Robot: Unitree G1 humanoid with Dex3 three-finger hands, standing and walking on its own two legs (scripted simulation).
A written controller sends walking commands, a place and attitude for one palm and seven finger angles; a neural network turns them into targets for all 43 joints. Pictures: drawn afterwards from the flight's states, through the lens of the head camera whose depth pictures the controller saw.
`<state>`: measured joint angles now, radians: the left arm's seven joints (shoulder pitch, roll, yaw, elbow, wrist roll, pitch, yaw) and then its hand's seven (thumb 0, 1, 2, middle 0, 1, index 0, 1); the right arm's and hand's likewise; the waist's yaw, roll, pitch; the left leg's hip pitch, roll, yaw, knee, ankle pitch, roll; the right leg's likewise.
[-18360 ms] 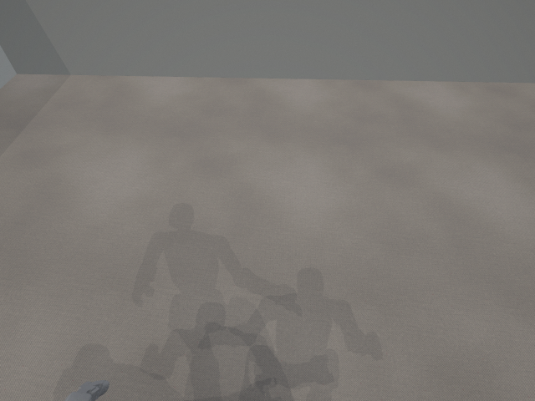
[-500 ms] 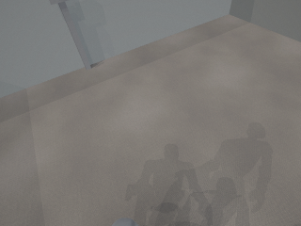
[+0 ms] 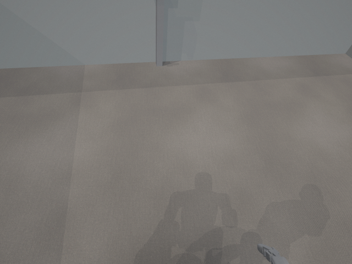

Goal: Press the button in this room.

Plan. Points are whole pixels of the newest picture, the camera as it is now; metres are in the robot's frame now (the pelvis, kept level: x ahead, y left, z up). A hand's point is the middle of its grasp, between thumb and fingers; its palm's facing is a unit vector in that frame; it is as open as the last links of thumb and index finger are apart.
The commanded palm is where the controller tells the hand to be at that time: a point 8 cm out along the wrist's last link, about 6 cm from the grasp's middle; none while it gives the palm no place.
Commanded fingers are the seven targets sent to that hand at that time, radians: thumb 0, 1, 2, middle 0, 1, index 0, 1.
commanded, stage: turn or walk to find it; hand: left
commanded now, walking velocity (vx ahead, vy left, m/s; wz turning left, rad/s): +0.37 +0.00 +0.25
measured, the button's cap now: out of the picture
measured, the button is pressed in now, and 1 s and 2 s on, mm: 0 0 0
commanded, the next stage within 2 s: stand and wait in 1.54 s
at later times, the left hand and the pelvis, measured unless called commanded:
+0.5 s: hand (135, 182) +0.36 +0.17 -0.14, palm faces +0.01 -0.98 -0.18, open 7.4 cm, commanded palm none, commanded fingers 0.00 0.90 0.90 -0.20 -0.30 -0.20 -0.30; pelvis +0.21 -0.01 +0.00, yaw +6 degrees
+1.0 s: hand (138, 206) +0.29 +0.14 -0.15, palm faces +0.31 -0.94 -0.16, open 7.3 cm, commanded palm none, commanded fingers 0.00 0.90 0.90 -0.20 -0.30 -0.20 -0.30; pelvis +0.40 +0.00 +0.01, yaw +10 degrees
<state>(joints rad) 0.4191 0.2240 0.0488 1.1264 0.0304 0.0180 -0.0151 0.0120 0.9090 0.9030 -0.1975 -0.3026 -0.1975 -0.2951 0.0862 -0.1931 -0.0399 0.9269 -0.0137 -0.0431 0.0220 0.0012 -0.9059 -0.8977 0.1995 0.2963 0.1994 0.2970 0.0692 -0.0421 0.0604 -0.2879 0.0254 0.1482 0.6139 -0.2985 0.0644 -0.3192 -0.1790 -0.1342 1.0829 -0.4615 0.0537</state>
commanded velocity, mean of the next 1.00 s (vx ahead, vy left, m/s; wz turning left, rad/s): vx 0.38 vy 0.00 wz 0.10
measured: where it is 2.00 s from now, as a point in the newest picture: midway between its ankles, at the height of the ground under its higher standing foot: (174, 173)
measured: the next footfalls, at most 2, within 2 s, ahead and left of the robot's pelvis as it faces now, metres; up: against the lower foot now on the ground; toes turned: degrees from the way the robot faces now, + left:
right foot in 0.52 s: +0.38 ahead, -0.10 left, +0.00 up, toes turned -1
left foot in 1.08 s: +0.53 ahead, +0.16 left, +0.00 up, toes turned +19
